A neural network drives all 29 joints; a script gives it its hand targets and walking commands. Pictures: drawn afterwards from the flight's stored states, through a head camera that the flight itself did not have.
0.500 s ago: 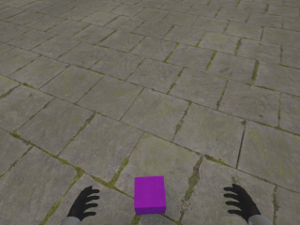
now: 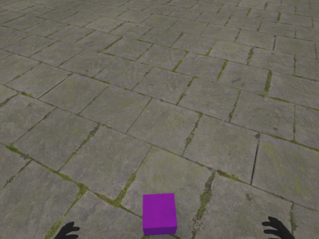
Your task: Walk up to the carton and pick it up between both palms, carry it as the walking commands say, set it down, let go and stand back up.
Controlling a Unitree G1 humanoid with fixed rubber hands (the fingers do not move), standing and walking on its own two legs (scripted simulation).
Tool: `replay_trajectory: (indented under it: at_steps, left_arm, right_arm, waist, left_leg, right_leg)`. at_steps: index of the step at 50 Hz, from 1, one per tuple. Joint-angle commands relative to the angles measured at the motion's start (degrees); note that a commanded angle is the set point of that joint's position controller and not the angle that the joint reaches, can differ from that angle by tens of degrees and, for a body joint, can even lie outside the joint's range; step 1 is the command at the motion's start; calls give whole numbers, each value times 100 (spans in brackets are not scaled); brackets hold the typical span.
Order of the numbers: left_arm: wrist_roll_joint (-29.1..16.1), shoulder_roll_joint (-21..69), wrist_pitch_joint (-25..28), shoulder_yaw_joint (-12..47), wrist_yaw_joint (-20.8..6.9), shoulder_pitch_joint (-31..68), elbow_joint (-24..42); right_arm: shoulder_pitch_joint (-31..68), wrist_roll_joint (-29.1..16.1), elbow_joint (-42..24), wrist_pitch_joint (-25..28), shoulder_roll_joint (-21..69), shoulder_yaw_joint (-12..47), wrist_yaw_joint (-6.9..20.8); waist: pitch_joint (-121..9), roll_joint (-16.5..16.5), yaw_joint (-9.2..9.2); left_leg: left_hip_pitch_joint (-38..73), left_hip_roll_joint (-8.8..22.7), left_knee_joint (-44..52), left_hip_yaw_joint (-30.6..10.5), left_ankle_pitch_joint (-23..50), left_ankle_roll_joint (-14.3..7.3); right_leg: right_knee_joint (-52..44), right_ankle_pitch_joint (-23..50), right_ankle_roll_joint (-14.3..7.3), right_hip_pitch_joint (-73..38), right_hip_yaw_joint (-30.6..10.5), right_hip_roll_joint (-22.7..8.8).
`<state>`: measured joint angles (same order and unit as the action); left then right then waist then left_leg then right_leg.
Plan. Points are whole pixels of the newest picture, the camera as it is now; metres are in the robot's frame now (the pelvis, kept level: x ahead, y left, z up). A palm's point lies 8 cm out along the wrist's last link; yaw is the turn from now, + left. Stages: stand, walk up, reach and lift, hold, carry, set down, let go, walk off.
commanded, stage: stand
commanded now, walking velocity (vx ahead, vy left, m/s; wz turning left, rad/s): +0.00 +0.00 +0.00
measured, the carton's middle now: (159, 214) +0.38 +0.03 -0.69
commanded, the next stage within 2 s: none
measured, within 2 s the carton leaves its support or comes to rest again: neither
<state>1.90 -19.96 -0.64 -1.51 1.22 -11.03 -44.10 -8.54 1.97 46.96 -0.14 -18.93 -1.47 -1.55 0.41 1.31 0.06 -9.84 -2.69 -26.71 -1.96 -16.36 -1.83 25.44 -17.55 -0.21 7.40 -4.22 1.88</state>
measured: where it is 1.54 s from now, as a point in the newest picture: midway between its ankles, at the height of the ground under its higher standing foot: outside the picture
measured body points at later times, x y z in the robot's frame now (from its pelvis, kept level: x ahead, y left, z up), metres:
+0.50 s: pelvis -0.01 +0.00 +0.00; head -0.01 +0.01 +0.45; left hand +0.11 +0.30 -0.11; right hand +0.11 -0.30 -0.10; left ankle -0.02 +0.10 -0.74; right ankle -0.04 -0.12 -0.74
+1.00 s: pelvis -0.02 +0.00 +0.01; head -0.02 +0.01 +0.46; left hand +0.08 +0.31 -0.11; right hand +0.08 -0.31 -0.10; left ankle -0.02 +0.10 -0.74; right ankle -0.04 -0.12 -0.74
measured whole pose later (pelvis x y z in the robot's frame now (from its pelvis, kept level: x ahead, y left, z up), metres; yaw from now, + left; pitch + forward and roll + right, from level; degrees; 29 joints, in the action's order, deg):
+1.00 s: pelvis -0.02 +0.00 +0.01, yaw -1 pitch -2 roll +0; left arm 1.2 -21.9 0.6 -0.1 1.1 -8.9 -55.8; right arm -6.6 0.9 58.7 0.8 -21.4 -0.6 -0.9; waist 1.4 0.9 0.0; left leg -6.3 -2.5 -19.8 -1.3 -11.2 -1.9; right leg 19.3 -12.5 0.2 4.4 -4.8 1.4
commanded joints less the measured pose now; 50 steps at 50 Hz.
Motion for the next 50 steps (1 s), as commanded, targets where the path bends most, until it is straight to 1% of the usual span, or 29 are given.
replay_trajectory:
  at_steps: [1, 9, 33, 50]
  left_arm:
    - [-9, -805, 85, -171, 36, 130, 227]
    - [-27, -848, 90, -128, 63, 194, -22]
    - [-51, -1025, 157, -58, 26, 342, -645]
    - [-79, -1119, 183, -37, 7, 384, -925]
  right_arm:
    - [181, -17, -201, 86, -921, -193, -34]
    - [254, -46, 84, 99, -970, -155, -45]
    - [390, -81, 687, 135, -1147, -91, 19]
    - [432, -113, 933, 149, -1224, -85, 48]
  waist:
    - [-342, -188, -6]
    - [-313, -154, 1]
    - [-61, -112, 0]
    - [-36, -117, -4]
  left_leg:
    - [363, 692, 297, -555, 2220, 121]
    - [477, 727, 402, -562, 2333, 107]
    - [463, 795, 868, -619, 1451, 33]
    - [492, 840, 990, -655, 1346, 1]
  right_leg:
    - [-210, 1827, 1, 39, -341, -523]
    - [-294, 1904, -13, -38, -371, -575]
    - [-766, 1394, -51, -29, -537, -695]
    - [-886, 1315, -57, -35, -561, -723]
